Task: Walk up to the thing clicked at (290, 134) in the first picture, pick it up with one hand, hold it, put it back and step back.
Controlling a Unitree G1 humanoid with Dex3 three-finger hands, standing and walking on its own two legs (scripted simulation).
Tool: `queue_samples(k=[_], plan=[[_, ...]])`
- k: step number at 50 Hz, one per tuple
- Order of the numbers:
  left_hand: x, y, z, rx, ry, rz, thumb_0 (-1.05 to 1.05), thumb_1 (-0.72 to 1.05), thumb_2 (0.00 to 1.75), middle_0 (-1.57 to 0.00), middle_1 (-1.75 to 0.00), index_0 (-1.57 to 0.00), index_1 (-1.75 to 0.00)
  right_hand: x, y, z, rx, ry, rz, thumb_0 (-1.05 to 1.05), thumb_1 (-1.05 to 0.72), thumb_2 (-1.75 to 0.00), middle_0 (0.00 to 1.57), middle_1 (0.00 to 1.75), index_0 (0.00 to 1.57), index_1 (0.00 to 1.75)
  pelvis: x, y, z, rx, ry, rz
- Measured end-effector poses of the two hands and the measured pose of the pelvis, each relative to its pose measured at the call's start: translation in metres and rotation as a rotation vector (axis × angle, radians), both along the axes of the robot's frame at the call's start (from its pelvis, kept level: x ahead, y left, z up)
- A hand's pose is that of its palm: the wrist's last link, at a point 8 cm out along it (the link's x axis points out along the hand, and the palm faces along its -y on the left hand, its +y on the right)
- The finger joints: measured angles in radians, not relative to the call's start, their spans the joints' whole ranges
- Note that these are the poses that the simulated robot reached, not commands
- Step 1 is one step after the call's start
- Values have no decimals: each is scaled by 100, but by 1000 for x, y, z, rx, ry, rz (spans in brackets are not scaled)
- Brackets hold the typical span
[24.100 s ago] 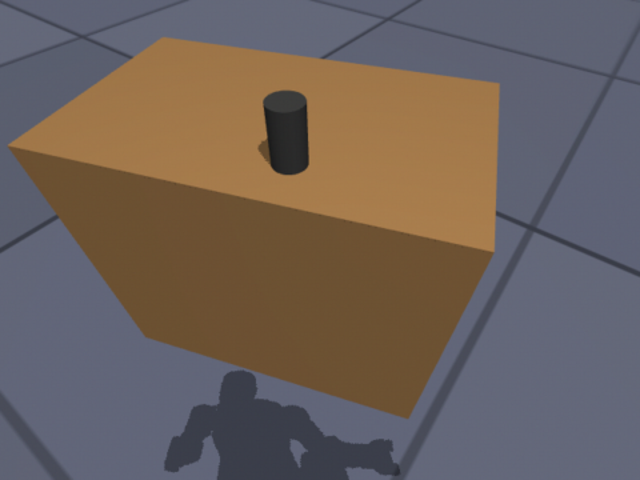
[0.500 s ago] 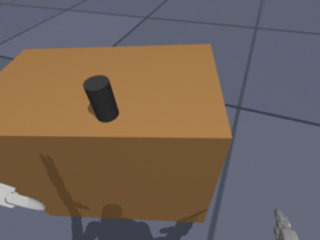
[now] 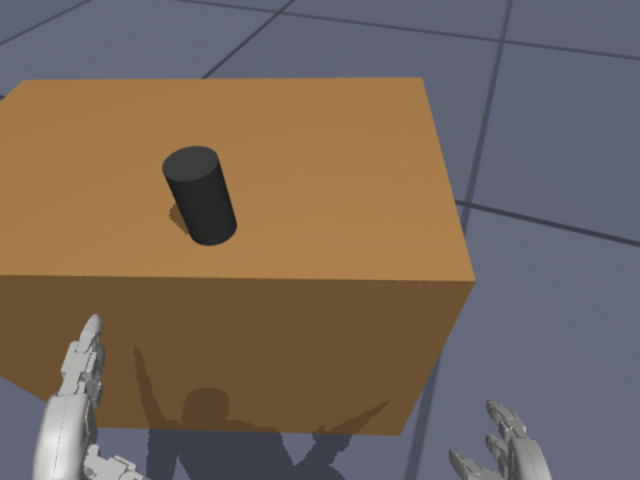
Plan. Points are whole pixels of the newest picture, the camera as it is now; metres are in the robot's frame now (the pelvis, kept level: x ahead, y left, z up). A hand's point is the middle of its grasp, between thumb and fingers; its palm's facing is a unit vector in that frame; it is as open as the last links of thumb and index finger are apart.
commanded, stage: home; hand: left
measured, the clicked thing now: (203, 198) +0.46 +0.22 +0.09
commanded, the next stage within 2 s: none
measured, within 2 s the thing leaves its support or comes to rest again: neither
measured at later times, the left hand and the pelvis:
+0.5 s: hand (221, 440) +0.19 +0.17 -0.10, palm faces +0.10 -0.97 -0.24, open 17.6 cm; pelvis +0.01 -0.01 +0.00, yaw -1 degrees
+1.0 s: hand out of the picture +0.11 +0.24 -0.13, palm faces -0.03 -0.92 -0.39, open 17.6 cm; pelvis +0.00 -0.01 +0.00, yaw +0 degrees
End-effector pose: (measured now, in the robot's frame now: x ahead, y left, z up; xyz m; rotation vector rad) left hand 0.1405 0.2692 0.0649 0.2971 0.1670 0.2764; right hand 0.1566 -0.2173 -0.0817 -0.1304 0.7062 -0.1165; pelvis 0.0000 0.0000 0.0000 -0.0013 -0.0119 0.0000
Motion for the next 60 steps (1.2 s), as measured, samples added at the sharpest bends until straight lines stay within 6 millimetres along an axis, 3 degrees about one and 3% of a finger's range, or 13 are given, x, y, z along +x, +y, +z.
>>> queue_samples(k=[5, 10, 18, 22, 28, 34, 40, 44, 52, 60], plan=[[2, -16, -44, -77, 150, -13, -1, -59, 3, -5, -5, -6, -5, 2, -14, 1, -51, 21, -18, 1, -67, -76, 18, 27, 18, 26, 2, -1, 0, 1, 9, -1], [7, -41, -91, -166, 305, -47, -2, -59, 3, -4, -5, -6, -5, 7, -13, 3, -60, 24, -6, 1, -81, -84, 19, 29, 19, 28, 4, -6, 0, 1, 27, -1], [7, -50, -135, -198, 477, 0, -1, -58, 3, -5, -5, -6, -5, 0, -21, -9, -91, 113, 12, 1, -88, -89, 20, 30, 20, 30, 10, -10, -3, -3, 44, -2], [17, -51, -142, -181, 518, 0, -2, -57, 4, -5, -5, -6, -5, -9, -28, -17, -97, 157, -9, 1, -89, -89, 20, 30, 20, 30, 12, -10, -5, -2, 51, -4], [39, -54, -132, -153, 479, -9, -1, -58, 4, -5, -5, -6, -5, -17, -35, -21, -89, 180, -43, 1, -90, -90, 20, 30, 20, 30, 16, -11, -4, 2, 50, -15], [38, -62, -135, -171, 499, -13, -1, -58, 3, -4, -5, -5, -5, -15, -39, -19, -80, 177, -59, 1, -90, -90, 20, 30, 20, 30, 18, -13, -4, 5, 48, -22], [26, -58, -145, -141, 564, -32, -1, -58, 3, -5, -5, -5, -5, -11, -42, -17, -107, 187, -7, 1, -90, -90, 21, 30, 20, 30, 14, -15, -4, 2, 39, -16], [2, -30, -157, -66, 696, -40, -1, -57, 4, -5, -5, -6, -5, -17, -56, -21, -129, 226, 10, 1, -90, -90, 21, 30, 21, 30, 10, -13, -6, 0, 22, -11], [-56, 22, -161, -4, 870, 63, -1, -57, 4, -5, -5, -6, -5, -57, -81, -22, -170, 335, -17, 1, -90, -90, 21, 30, 20, 30, -1, -9, -1, -1, -11, -8], [-100, 33, -165, -16, 998, 95, -1, -57, 4, -5, -5, -5, -5, -101, -84, -29, -167, 466, -26, 1, -90, -90, 20, 30, 20, 30, -16, -6, 5, -1, -32, -5]])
